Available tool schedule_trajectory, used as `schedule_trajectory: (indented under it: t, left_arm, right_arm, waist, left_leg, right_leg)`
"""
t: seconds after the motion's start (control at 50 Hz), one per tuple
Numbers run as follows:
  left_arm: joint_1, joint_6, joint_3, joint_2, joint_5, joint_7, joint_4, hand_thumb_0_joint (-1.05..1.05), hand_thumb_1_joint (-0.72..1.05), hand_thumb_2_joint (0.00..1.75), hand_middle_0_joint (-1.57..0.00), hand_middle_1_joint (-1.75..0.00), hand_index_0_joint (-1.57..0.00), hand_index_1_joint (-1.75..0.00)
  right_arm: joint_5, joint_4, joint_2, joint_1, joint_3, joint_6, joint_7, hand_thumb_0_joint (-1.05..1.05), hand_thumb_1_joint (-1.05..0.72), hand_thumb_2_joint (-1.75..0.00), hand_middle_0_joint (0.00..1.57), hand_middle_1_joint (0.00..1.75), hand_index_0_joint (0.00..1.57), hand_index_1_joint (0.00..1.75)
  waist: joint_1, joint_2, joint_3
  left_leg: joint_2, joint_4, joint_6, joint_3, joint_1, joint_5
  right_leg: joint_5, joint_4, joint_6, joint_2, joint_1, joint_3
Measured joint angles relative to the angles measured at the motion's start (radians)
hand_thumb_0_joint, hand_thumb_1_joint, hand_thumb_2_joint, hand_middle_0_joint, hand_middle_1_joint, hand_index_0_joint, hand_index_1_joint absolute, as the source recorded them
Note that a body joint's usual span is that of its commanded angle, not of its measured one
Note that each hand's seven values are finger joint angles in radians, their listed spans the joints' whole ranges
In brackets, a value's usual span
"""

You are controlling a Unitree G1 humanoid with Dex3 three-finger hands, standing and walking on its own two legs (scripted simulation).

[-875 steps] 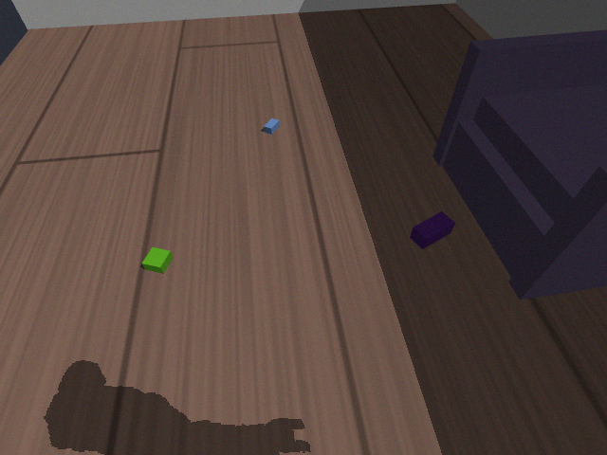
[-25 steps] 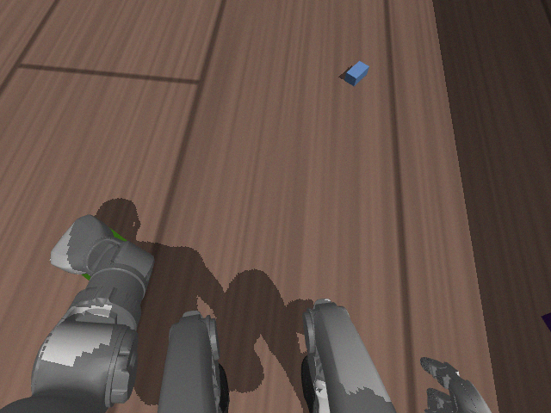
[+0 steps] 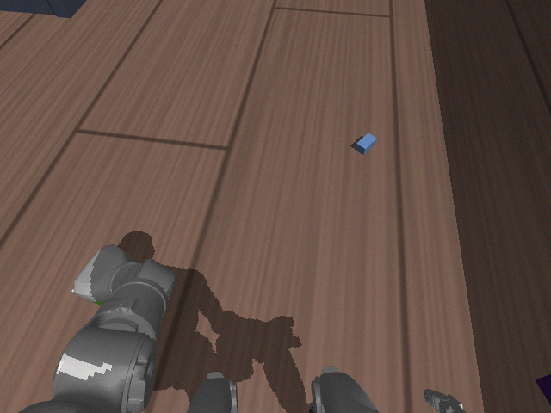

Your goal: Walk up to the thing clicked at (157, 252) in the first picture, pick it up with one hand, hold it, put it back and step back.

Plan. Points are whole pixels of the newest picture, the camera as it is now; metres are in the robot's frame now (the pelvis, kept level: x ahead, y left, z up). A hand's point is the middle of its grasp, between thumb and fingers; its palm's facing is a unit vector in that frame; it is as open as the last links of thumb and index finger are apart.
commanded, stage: lift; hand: left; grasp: from above
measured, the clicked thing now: (131, 294) +0.34 +0.25 -0.11
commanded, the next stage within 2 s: hold in 0.24 s
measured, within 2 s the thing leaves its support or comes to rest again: neither
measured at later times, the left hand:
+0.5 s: hand (107, 278) +0.33 +0.24 -0.01, palm faces -0.22 -0.40 -0.89, open 10.7 cm
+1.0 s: hand (104, 261) +0.35 +0.24 +0.01, palm faces -0.19 -0.40 -0.90, open 10.7 cm
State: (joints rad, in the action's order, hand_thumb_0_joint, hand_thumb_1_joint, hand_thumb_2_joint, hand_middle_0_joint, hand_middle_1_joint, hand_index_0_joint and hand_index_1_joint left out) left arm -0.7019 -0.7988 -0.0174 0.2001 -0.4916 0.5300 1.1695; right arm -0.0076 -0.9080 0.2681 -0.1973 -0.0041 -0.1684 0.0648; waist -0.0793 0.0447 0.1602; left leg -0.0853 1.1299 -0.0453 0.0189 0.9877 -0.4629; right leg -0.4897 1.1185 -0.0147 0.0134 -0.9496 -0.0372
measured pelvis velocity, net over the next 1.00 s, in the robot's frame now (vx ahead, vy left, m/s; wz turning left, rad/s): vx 0.04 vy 0.01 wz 0.01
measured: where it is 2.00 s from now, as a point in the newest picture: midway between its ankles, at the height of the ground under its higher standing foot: outside the picture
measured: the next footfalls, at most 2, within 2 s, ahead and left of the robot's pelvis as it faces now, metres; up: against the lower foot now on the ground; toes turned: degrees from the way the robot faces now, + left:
none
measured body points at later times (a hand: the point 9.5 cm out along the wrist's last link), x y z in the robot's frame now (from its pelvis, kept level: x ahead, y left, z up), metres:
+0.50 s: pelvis +0.02 +0.01 +0.05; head +0.07 +0.00 +0.50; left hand +0.34 +0.26 +0.04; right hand +0.12 -0.25 -0.08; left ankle +0.04 +0.15 -0.65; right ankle +0.03 -0.11 -0.65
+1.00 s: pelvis +0.04 +0.01 +0.07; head +0.07 -0.01 +0.52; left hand +0.35 +0.26 +0.06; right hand +0.15 -0.25 -0.06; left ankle +0.04 +0.15 -0.65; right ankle +0.03 -0.11 -0.65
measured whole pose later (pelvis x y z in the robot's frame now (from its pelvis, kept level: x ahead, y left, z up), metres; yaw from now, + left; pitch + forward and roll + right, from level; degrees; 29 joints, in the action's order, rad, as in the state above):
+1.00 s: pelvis +0.04 +0.01 +0.07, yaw +1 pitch +8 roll +0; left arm -0.65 -0.86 0.06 0.14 -0.49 0.49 1.11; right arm -0.02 -0.87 0.29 -0.18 0.00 -0.13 0.11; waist -0.02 0.03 0.10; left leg -0.05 0.70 -0.03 -0.03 0.50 -0.34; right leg -0.38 0.71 0.00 -0.01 -0.48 -0.01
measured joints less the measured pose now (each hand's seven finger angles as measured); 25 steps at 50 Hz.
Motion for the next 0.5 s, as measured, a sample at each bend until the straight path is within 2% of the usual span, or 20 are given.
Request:
schedule_trajectory:
  t: [0.12, 0.34, 0.5]
  left_arm:
    - [0.015, -0.023, -0.001, -0.016, 0.012, -0.012, -0.019, -0.02, -0.11, 0.50, -0.62, -0.51, -0.70, -0.51]
    - [0.027, -0.037, 0.039, -0.025, -0.018, -0.041, -0.010, -0.03, -0.10, 0.53, -0.60, -0.54, -0.68, -0.54]
    - [0.039, -0.040, 0.044, -0.041, -0.013, -0.033, -0.006, -0.03, -0.10, 0.53, -0.59, -0.54, -0.67, -0.55]
  right_arm:
    - [0.003, -0.001, 0.000, -0.019, 0.000, 0.016, 0.005, 0.00, -0.90, -0.89, 0.20, 0.30, 0.20, 0.30]
    - [-0.005, 0.004, 0.004, -0.031, 0.003, 0.014, 0.010, 0.01, -0.90, -0.89, 0.20, 0.30, 0.20, 0.30]
    - [-0.003, 0.012, 0.011, -0.015, 0.004, 0.013, 0.020, 0.01, -0.90, -0.89, 0.20, 0.30, 0.20, 0.30]
  waist:
    - [0.007, -0.003, -0.009]
    - [0.018, -0.016, -0.019]
    - [0.029, -0.020, -0.039]
  left_leg:
    - [0.008, -0.109, 0.004, -0.011, -0.103, 0.036]
    - [0.020, -0.263, 0.009, -0.023, -0.261, 0.089]
    - [0.027, -0.327, 0.013, -0.033, -0.343, 0.108]
  right_leg:
    - [0.034, -0.104, 0.005, -0.007, 0.099, 0.006]
    - [0.084, -0.252, 0.009, -0.016, 0.255, 0.011]
    - [0.102, -0.312, 0.014, -0.022, 0.333, 0.018]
